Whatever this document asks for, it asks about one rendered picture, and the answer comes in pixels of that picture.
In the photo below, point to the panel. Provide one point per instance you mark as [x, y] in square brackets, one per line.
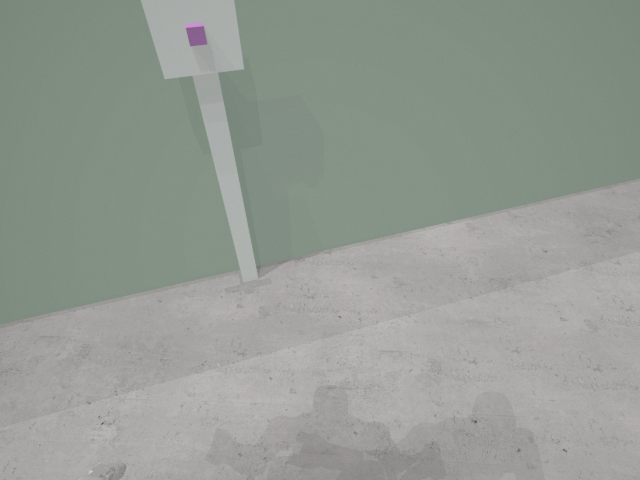
[166, 20]

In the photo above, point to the button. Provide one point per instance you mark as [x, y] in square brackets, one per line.
[196, 34]

